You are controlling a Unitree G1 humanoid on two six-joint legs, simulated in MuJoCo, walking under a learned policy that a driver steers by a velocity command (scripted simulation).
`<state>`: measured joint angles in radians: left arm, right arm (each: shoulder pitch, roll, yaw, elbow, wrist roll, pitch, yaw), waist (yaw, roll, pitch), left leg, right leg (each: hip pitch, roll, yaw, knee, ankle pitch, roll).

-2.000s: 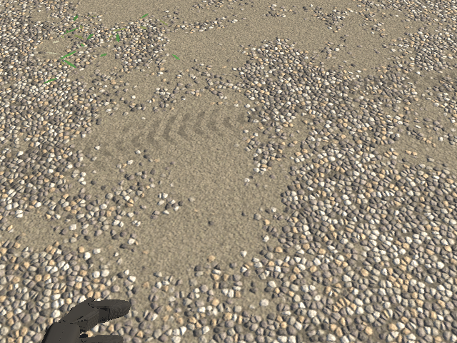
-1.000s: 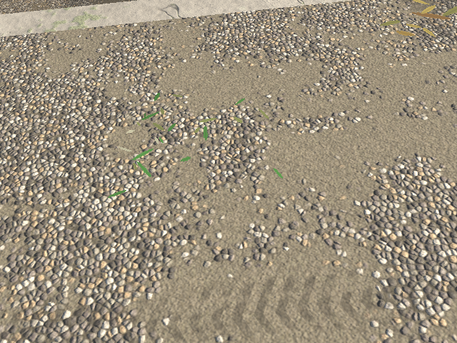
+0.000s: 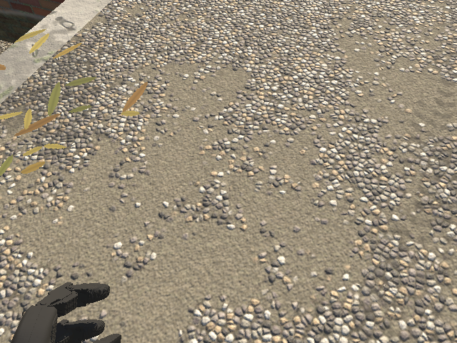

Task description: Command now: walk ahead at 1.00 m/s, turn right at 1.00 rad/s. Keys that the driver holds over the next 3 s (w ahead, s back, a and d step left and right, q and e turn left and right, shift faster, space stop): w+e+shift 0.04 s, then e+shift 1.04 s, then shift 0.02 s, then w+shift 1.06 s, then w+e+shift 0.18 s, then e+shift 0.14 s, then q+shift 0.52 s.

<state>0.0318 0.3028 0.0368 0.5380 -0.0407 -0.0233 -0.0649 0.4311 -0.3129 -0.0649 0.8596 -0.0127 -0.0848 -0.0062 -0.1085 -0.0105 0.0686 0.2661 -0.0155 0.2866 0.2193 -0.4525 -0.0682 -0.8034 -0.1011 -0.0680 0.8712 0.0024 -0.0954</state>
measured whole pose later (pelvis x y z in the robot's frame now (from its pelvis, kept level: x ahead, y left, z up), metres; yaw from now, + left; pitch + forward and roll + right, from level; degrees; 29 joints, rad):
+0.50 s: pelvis +0.36 -0.01 +0.00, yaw -32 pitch +1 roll +2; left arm 0.25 0.35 0.10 0.64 -0.02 0.03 0.04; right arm 0.00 -0.30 -0.04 0.60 -0.02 -0.08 -0.01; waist 0.07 0.02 0.06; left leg -0.49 -0.07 -0.11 0.48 -0.03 -0.03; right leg -0.25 0.20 0.30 0.86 -0.56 -0.05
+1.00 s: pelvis +0.39 -0.05 +0.03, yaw -60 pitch +2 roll +3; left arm 0.22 0.33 0.09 0.61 0.00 0.05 0.01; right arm 0.06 -0.33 -0.10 0.70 -0.01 0.02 -0.02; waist 0.00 0.04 0.08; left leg -0.53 0.04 0.02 0.97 -0.43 -0.05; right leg -0.36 0.00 0.05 0.60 -0.27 -0.04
